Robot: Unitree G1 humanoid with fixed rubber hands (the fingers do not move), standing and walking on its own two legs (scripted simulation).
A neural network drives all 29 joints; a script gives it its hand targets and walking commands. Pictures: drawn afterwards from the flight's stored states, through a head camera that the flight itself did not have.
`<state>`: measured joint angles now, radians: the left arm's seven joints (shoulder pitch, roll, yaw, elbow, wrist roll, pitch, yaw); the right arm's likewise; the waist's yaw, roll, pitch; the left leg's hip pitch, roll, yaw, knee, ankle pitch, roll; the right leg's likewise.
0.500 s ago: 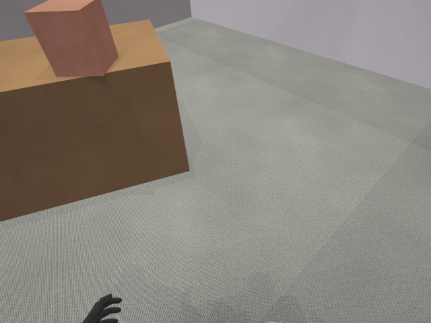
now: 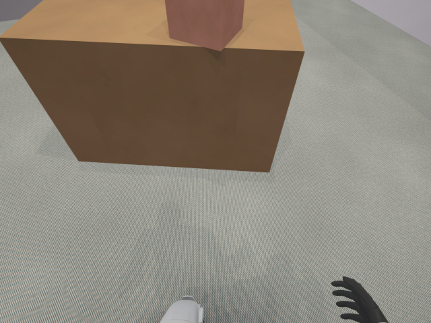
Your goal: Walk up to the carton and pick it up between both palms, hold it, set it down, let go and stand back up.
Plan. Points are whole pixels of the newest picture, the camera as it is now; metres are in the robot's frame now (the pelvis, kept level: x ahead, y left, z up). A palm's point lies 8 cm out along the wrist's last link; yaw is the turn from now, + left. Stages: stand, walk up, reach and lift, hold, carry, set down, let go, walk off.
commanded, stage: walk up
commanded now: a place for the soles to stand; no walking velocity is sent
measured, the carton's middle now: out of the picture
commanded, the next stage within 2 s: none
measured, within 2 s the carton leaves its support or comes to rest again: neither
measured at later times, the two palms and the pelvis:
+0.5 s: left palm (117, 211) +0.35 +0.26 -0.05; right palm (354, 275) +0.25 -0.26 -0.11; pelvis +0.22 +0.01 +0.01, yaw +1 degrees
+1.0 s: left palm (74, 202) +0.39 +0.39 -0.09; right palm (281, 148) +0.56 -0.13 -0.06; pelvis +0.39 +0.10 +0.01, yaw +3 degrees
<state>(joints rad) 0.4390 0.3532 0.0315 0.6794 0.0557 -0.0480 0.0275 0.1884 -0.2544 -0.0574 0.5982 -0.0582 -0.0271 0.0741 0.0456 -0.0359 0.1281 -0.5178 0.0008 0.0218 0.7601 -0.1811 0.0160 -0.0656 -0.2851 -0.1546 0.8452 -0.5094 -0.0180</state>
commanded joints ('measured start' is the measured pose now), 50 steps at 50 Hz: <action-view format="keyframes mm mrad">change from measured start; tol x32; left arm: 1 -23 126 33 -195 -19 26 -22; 50 83 72 40 -159 -17 41 -6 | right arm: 1 257 -332 -89 -20 57 9 -78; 50 260 -296 -81 -20 48 9 -66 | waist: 1 -175 210 -254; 23 44 -217 -243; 50 -150 288 -138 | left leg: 1 560 333 -788 -509 -363 233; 3 410 259 -498 -371 151 145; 19 264 171 -210 -318 102 173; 26 -253 31 -62 592 -343 -17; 46 407 56 40 -170 16 19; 50 475 425 -685 -552 -572 226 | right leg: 1 -572 177 191 569 26 -19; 21 -31 270 64 -274 364 -46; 24 173 -219 910 -586 -220 -266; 26 -14 -200 907 -658 -365 -282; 44 -166 -23 237 -465 344 -176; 50 -598 241 193 466 -73 -13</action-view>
